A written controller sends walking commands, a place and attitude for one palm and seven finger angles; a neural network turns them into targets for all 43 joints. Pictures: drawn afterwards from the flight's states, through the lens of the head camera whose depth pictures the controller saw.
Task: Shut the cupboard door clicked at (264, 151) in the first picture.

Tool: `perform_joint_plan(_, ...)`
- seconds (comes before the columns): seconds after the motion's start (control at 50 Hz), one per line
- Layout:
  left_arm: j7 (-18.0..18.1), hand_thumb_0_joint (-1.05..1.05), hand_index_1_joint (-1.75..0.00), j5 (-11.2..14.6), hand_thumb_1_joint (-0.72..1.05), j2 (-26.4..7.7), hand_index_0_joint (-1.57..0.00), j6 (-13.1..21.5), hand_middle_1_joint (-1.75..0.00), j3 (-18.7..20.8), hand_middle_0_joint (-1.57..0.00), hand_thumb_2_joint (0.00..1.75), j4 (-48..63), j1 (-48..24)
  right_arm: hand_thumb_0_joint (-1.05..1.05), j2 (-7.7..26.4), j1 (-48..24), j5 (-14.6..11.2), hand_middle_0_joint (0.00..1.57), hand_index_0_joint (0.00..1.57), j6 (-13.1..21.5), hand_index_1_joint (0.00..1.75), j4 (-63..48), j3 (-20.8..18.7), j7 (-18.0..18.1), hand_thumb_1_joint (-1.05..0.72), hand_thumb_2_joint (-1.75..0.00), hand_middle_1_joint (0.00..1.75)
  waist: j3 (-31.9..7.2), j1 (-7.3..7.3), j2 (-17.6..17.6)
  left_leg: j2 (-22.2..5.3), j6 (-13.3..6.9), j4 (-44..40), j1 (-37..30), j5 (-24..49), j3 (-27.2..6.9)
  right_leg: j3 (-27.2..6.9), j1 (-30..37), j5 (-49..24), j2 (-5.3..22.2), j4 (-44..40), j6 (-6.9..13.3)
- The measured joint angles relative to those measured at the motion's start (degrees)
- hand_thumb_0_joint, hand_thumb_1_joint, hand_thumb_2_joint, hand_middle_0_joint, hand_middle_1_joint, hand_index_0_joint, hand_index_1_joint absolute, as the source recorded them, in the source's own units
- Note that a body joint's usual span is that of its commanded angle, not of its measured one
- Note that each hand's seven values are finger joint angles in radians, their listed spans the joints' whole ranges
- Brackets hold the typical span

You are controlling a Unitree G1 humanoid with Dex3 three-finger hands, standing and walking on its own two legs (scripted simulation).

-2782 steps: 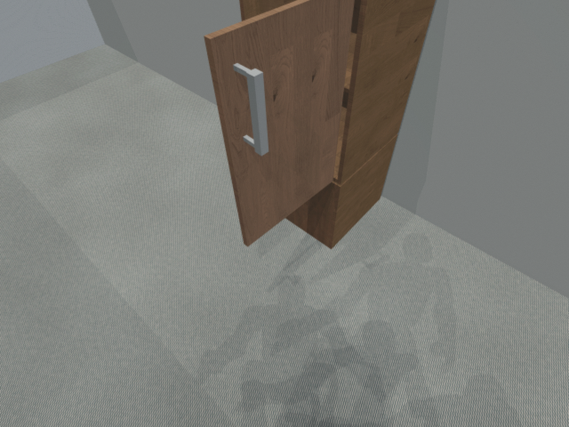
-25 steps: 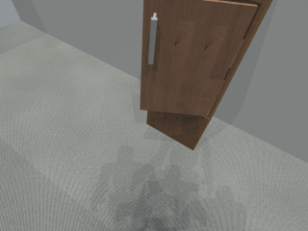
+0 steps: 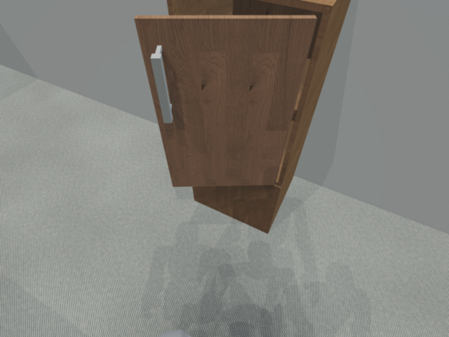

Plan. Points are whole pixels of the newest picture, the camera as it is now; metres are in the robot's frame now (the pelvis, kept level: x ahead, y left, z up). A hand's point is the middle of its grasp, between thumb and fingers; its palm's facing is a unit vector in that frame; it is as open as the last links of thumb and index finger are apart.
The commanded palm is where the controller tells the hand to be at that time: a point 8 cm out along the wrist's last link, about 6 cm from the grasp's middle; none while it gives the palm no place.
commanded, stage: take the last steps up to it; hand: left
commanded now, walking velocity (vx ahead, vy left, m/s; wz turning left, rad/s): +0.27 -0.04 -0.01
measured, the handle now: (163, 86) +0.64 +0.16 +0.10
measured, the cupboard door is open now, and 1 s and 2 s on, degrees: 29 29 29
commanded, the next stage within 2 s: come to a stop and stand still in 0.30 s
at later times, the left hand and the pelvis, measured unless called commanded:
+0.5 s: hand (153, 302) +0.23 +0.16 -0.17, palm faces +0.01 -0.97 -0.22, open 7.3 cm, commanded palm none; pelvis +0.17 -0.03 -0.01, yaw +0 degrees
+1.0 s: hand (131, 310) +0.21 +0.22 -0.19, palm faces +0.09 -0.97 -0.22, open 7.4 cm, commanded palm none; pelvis +0.18 +0.01 -0.01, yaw +2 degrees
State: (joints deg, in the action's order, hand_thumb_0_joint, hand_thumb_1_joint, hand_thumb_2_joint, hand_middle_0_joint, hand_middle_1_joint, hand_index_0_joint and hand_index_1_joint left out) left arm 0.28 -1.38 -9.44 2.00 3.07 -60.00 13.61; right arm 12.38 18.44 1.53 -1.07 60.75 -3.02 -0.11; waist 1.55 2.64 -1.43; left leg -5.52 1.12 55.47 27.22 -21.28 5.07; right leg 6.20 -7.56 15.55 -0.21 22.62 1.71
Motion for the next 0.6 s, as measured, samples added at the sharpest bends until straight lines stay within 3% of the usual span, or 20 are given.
perform_joint_plan(0.08,-0.2,0.0,-0.3,-0.1,0.93,-0.2,-0.2,0.1,-0.3,-0.4,-0.21,0.9,-2.6,2.5,0.01,-1.3,-3.6,-0.1,0.2,0.2,1.0,0.3,-2.6,0.4,-0.5,-0.91,-0.9,0.3,0.4,-0.6,0.7,0.3,-0.3,-9.9,0.8,3.7,1.0,0.8,3.5,1.7,-0.9,-1.8,-0.2)
perform_joint_plan(0.14,-0.3,0.0,-0.3,0.1,0.93,-0.1,-0.2,-0.1,-0.3,-0.5,-0.21,0.9,-4.1,4.4,0.01,-2.0,-5.6,-0.1,0.2,0.2,2.2,0.3,-3.9,1.0,-0.6,-0.91,-0.9,0.3,1.0,-1.45,1.3,1.2,-0.8,-19.2,-2.8,7.8,1.7,0.9,5.1,5.5,-0.9,1.2,-0.8)
perform_joint_plan(0.18,-0.4,0.01,-0.3,0.4,0.92,-0.1,-0.2,-0.7,-0.3,-0.5,-0.21,0.9,-4.5,5.5,0.0,-2.4,-6.6,0.3,0.2,0.2,3.5,0.3,-4.6,1.4,-0.3,-0.91,-0.9,0.3,1.2,-1.88,2.2,1.9,-3.0,-20.3,-4.1,10.2,2.1,0.0,2.3,10.0,0.0,10.3,-0.5)
perform_joint_plan(0.22,-0.5,0.01,-0.3,0.3,0.92,-0.3,-0.2,-1.7,-0.3,-0.5,-0.2,0.9,-4.7,5.3,0.0,-3.2,-7.3,0.5,0.2,0.2,3.9,0.3,-5.0,1.8,0.3,-0.91,-0.9,0.3,1.7,-2.18,3.6,2.6,-4.3,-18.5,-4.9,7.5,3.4,-2.6,-4.2,12.7,0.6,25.6,0.4)
perform_joint_plan(0.28,-0.9,0.01,-0.3,-0.1,0.92,-0.4,-0.2,-2.3,-0.3,-0.3,-0.2,0.9,-4.2,3.4,0.0,-4.0,-6.4,0.3,0.2,0.2,3.9,0.3,-4.9,2.0,1.1,-0.91,-0.9,0.3,1.7,-2.17,3.9,3.4,-4.0,-22.3,-8.2,7.1,4.0,-3.6,-12.9,9.5,1.8,38.4,0.1)
perform_joint_plan(0.32,-1.0,0.01,-0.3,-0.2,0.92,-0.2,-0.2,-2.2,-0.3,-0.2,-0.2,0.9,-3.1,2.0,0.0,-3.6,-5.5,0.2,0.2,0.2,3.8,0.3,-4.1,1.7,1.7,-0.93,-0.9,0.3,1.6,-2.28,3.4,3.7,-3.8,-25.9,-10.7,8.1,3.9,-3.6,-16.0,7.4,2.8,36.9,-0.5)
perform_joint_plan(0.38,-0.7,0.01,-0.3,-0.4,0.93,-0.1,-0.2,-2.1,-0.3,-0.1,-0.2,0.9,-1.4,0.1,0.0,-2.9,-3.8,0.2,0.2,0.21,3.2,0.3,-2.3,1.7,1.5,-0.93,-0.9,0.3,1.3,-2.2,2.3,3.5,-3.2,-29.6,-13.9,8.5,3.3,-3.3,-17.4,5.0,3.9,28.3,-1.1)
perform_joint_plan(0.44,-0.7,0.01,-0.3,-0.4,0.94,-0.7,-0.2,-1.9,-0.3,0.0,-0.2,0.9,-0.4,-1.3,0.0,-2.8,-2.2,0.1,0.2,0.2,2.2,0.3,-0.7,1.6,1.3,-0.93,-0.9,0.3,1.2,-1.72,1.5,3.0,-2.0,-30.0,-16.1,7.2,2.6,-2.8,-16.0,2.2,4.0,19.7,-1.6)
perform_joint_plan(0.5,-0.4,0.01,-0.3,-0.3,0.93,-1.7,-0.2,-1.0,-0.3,-0.4,-0.2,0.9,0.4,-1.9,0.0,-3.3,-0.8,-0.5,0.2,0.2,1.3,0.3,1.0,1.7,1.3,-0.92,-0.9,0.3,1.0,-1.78,2.4,3.3,-0.4,-26.9,-16.9,3.8,2.6,-3.7,-11.5,-6.0,4.1,8.8,-1.9)
perform_joint_plan(0.6,0.7,0.01,-0.3,0.2,0.92,0.3,-0.2,-0.6,-0.29,-1.8,-0.2,0.9,-1.1,-3.5,0.0,-2.5,-2.2,-1.4,0.2,0.2,-0.6,0.3,2.4,1.6,1.4,-0.91,-0.9,0.3,1.3,-0.77,-0.4,2.6,0.7,-23.2,-16.5,-2.5,-0.2,-2.2,-9.5,-1.5,2.2,8.2,-0.7)
